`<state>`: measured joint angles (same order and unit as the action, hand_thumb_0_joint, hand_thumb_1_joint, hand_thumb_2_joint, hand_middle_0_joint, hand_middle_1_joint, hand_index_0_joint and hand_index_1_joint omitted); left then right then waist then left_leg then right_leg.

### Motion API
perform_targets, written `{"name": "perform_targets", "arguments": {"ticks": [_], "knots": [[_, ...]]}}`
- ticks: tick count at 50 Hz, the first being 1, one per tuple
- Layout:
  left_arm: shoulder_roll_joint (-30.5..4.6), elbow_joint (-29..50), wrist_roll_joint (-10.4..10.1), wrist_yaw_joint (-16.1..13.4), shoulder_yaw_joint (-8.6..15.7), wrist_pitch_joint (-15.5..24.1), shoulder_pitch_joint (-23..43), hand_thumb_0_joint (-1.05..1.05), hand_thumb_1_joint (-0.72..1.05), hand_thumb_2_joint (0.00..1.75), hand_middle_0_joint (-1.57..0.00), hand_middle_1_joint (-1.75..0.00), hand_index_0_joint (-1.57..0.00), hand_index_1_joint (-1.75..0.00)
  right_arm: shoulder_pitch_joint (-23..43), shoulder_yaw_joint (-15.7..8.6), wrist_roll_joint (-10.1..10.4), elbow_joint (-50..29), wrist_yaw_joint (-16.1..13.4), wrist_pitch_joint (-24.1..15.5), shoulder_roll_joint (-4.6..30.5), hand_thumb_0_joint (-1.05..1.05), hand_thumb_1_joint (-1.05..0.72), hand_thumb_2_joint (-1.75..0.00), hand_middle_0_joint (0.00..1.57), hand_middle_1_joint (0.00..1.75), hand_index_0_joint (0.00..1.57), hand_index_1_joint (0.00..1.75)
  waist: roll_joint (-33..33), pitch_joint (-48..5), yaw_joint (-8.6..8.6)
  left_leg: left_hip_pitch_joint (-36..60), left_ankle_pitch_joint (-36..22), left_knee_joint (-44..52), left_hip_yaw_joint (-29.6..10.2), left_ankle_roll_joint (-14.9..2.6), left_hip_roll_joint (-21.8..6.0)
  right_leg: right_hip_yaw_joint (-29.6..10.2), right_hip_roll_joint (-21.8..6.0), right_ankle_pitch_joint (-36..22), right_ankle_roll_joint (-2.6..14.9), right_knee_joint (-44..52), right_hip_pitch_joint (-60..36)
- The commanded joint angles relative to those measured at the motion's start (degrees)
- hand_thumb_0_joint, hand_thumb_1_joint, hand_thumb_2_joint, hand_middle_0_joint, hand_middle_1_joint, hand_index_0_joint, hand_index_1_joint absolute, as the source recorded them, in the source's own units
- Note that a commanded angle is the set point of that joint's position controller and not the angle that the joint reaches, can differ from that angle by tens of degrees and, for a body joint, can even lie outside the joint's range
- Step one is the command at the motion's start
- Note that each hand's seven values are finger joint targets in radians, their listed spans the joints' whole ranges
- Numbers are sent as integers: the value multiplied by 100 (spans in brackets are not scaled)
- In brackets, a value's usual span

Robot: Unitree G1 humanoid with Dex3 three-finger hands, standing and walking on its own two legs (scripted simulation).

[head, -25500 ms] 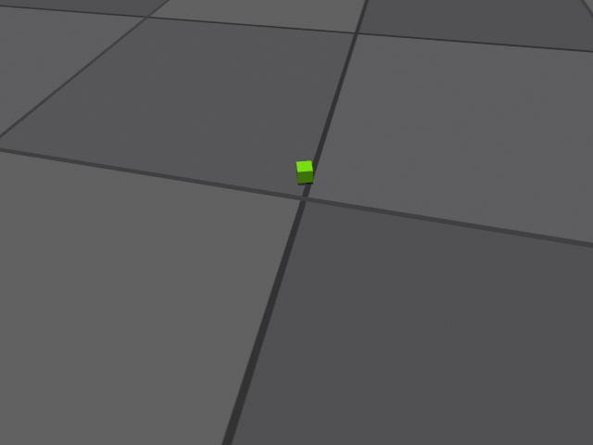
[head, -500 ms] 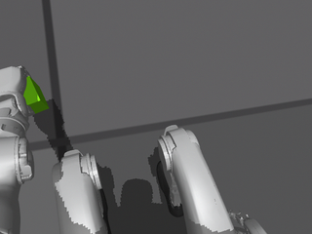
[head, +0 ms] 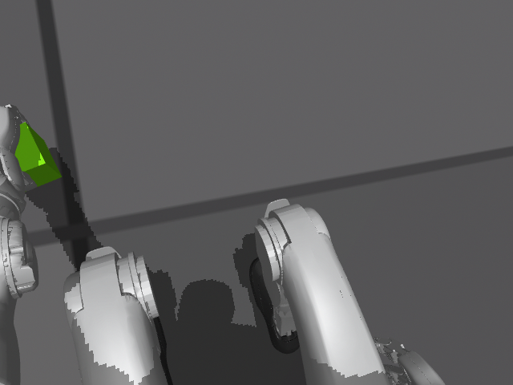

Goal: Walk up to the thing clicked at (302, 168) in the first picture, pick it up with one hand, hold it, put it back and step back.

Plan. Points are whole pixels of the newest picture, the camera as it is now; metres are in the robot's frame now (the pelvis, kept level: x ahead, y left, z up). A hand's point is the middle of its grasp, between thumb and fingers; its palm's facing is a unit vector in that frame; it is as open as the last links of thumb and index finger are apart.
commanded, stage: lower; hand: left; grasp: from above
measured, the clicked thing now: (20, 160) +0.48 +0.28 -0.23
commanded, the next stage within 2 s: rest in 0.04 s
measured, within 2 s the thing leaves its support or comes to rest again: rests again in 0.64 s
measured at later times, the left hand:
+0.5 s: hand (24, 160) +0.49 +0.27 -0.23, palm faces -0.44 -0.15 -0.88, open 10.1 cm
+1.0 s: hand (27, 158) +0.49 +0.27 -0.25, palm faces -0.43 -0.16 -0.89, open 10.1 cm
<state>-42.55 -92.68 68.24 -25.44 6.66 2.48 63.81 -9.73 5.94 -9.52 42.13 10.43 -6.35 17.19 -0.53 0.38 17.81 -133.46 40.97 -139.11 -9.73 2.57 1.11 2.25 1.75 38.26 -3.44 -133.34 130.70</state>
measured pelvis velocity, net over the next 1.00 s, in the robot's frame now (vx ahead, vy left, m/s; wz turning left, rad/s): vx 0.00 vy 0.01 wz -0.09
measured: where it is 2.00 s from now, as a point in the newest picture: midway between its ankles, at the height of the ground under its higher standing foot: (219, 346)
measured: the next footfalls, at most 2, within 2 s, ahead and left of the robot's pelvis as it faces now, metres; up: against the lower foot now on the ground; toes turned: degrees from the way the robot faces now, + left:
none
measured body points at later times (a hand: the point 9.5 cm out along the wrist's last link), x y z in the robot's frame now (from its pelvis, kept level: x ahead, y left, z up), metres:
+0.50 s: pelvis +0.00 +0.01 -0.01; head +0.29 +0.08 +0.33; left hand +0.50 +0.28 -0.18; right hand +0.01 -0.26 -0.10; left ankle +0.07 +0.13 -0.29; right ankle +0.10 -0.13 -0.29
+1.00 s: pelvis +0.00 +0.01 -0.02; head +0.29 +0.09 +0.32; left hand +0.51 +0.28 -0.20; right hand +0.00 -0.25 -0.08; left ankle +0.07 +0.13 -0.29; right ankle +0.10 -0.13 -0.29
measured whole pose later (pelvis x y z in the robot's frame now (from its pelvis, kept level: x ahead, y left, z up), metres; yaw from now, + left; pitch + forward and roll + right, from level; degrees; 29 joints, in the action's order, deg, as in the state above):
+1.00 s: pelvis +0.00 +0.01 -0.02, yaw -5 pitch +31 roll -13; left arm -52.5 -101.8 68.4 -33.8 8.3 3.5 67.1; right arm -8.9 13.0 -12.7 40.0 15.1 -12.4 19.7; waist -4.1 7.8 22.7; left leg -134.5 42.3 -144.5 -13.6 1.4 0.4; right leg 5.4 3.4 37.6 -4.4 -134.6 130.0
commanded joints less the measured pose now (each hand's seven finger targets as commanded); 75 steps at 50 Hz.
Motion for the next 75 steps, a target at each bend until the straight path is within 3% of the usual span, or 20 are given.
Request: {"name": "perform_targets", "arguments": {"ticks": [1, 5, 7, 27, 29, 33, 35, 40, 42, 43, 44, 47, 48, 54, 58, 63, 68, 71, 74, 75], "knots": [[-1459, 801, 58, -385, 91, 109, 1997, 0, 56, 69, -103, -55, -102, -57, -1347, -389, -6, 29, -3, 22, 1507, 0, -91, -90, 20, 30, 20, 30, 2039, -4163, 156, 2819, -1292, 1302, 698, -365, -66, 794, 108, -1410, 512, 1086, -2237], [-1605, 800, 74, -580, 220, 100, 1978, 0, 57, 71, -104, -57, -103, -58, -1362, -358, -33, 25, 15, -2, 1535, 0, -91, -90, 20, 30, 20, 30, 2140, -4270, 111, 2865, -1359, 1246, 700, -365, -78, 813, 116, -1511, 502, 1026, -2239], [-1413, 633, 102, -628, 116, 71, 1937, 0, 60, 71, -106, -57, -105, -58, -1388, -331, -74, 61, 53, -25, 1504, 0, -91, -90, 20, 30, 20, 30, 2059, -4148, 253, 2793, -1387, 1163, 704, -374, -92, 807, 130, -1592, 477, 1035, -2291], [-1813, 154, 91, -978, 159, 119, 1982, 0, 57, 70, -104, -52, -102, -54, -1320, 0, -195, 8, 246, -276, 1766, 0, -90, -90, 20, 30, 20, 30, 2287, -3639, 554, 2815, -1544, 990, 459, -336, -164, 1030, 195, -1740, 494, 855, -2180], [-1908, 184, 72, -1046, 202, 122, 1928, 0, 56, 71, -104, -51, -101, -53, -1288, 13, -192, 15, 276, -312, 1801, 0, -90, -90, 20, 30, 20, 30, 2438, -3722, 480, 2918, -1637, 1021, 451, -311, -178, 1036, 208, -1803, 502, 852, -2240], [-1922, 169, 88, -1082, 157, 98, 2052, 0, 59, 69, -105, -50, -103, -52, -1299, 76, -265, 18, 353, -427, 1853, 0, -90, -90, 20, 30, 20, 30, 2511, -3537, 652, 3002, -1640, 945, 426, -304, -204, 1074, 227, -1821, 490, 838, -2206], [-2074, 116, 34, -1134, 284, 90, 1878, 0, 56, 72, -103, -53, -101, -55, -1266, 70, -238, -33, 348, -437, 1936, 0, -90, -90, 20, 30, 20, 30, 2433, -3622, 561, 2950, -1620, 997, 397, -306, -199, 1111, 222, -1787, 488, 869, -2283], [-2141, -78, 25, -1119, 319, 54, 1839, 0, 55, 73, -103, -52, -100, -55, -1311, 119, -267, -30, 407, -478, 1983, 0, -90, -90, 20, 30, 20, 30, 2324, -3471, 668, 2730, -1593, 932, 367, -337, -224, 1110, 252, -1807, 470, 901, -2447], [-1916, -194, -22, -1067, 95, 63, 1937, 0, 56, 70, -102, -53, -100, -55, -1261, 179, -284, -53, 439, -538, 1974, 0, -90, -90, 20, 30, 20, 30, 2242, -3218, 765, 2595, -1383, 899, 359, -362, -215, 1129, 252, -1652, 459, 944, -2279], [-2162, -246, -5, -1096, 253, 65, 1743, 0, 55, 71, -102, -53, -100, -55, -1302, 160, -292, -26, 428, -532, 2047, 0, -90, -90, 20, 30, 20, 30, 2210, -3324, 692, 2609, -1384, 959, 345, -357, -221, 1139, 269, -1635, 460, 989, -2420], [-1927, -281, -29, -1038, 32, 77, 1867, 0, 55, 70, -101, -54, -100, -56, -1231, 216, -265, -105, 442, -561, 1990, 0, -90, -90, 20, 30, 20, 30, 2240, -3101, 744, 2517, -1215, 961, 345, -362, -204, 1136, 256, -1479, 475, 952, -2272], [-2324, -241, 10, -1046, 259, 107, 1769, 0, 52, 72, -100, -52, -98, -54, -1316, 184, -275, -43, 421, -557, 2112, 0, -90, -90, 20, 30, 20, 30, 2131, -3305, 707, 2596, -1357, 936, 308, -367, -230, 1151, 288, -1595, 455, 995, -2494], [-2041, -342, -21, -1023, 26, 119, 1859, 0, 50, 71, -100, -52, -97, -55, -1219, 256, -243, -135, 436, -589, 2028, 0, -91, -90, 20, 30, 20, 30, 2150, -3117, 749, 2482, -1263, 919, 306, -372, -223, 1144, 279, -1534, 466, 955, -2373], [-2231, -602, 36, -1104, 174, 151, 1829, 0, 54, 70, -101, -54, -99, -56, -1301, 282, -293, -75, 438, -600, 2111, 0, -90, -90, 20, 30, 20, 30, 2098, -2872, 859, 2442, -1127, 1003, 232, -353, -236, 1223, 308, -1395, 471, 967, -2259], [-2267, -665, 82, -1165, 185, 159, 1895, 0, 22, 69, -69, -60, -68, -61, -1242, 333, -320, -115, 444, -617, 2166, 0, -90, -90, 20, 30, 20, 30, 2299, -2731, 884, 2602, -1092, 1090, 123, -297, -253, 1296, 275, -1349, 486, 879, -2003], [-2393, -609, 147, -1220, 174, 159, 1906, 0, -11, 71, -51, -63, -49, -65, -1236, 374, -331, -152, 456, -622, 2154, 0, -90, -90, 20, 30, 20, 30, 2175, -2734, 896, 2442, -1101, 983, 223, -351, -245, 1234, 307, -1434, 449, 1033, -2254], [-2336, -448, 140, -1235, 100, 180, 2129, 0, -20, 77, -44, -69, -41, -71, -1224, 368, -351, -157, 496, -723, 2185, 0, -90, -90, 20, 30, 20, 30, 2487, -2774, 985, 2717, -1122, 1011, 145, -297, -271, 1277, 273, -1437, 469, 912, -2083], [-2582, -265, 121, -1277, 266, 152, 2011, 0, -25, 82, -40, -71, -37, -74, -1253, 367, -334, -151, 502, -711, 2197, 0, -90, -90, 20, 30, 20, 30, 2625, -3055, 836, 2929, -1295, 1071, 98, -254, -292, 1301, 281, -1548, 479, 907, -2177], [-2361, -250, 150, -1248, 90, 106, 2066, 0, -30, 84, -36, -74, -33, -77, -1234, 344, -371, -90, 553, -750, 2191, 0, -90, -90, 20, 30, 20, 30, 2881, -3019, 966, 3206, -1466, 1057, 75, -194, -316, 1328, 279, -1688, 494, 806, -2055], [-2474, -224, 134, -1276, 190, 87, 1960, 0, -33, 85, -34, -75, -31, -78, -1257, 333, -354, -67, 552, -730, 2222, 0, -90, -90, 20, 30, 20, 30, 2912, -3142, 867, 3193, -1540, 1107, 76, -186, -304, 1336, 295, -1728, 505, 825, -2132]]}}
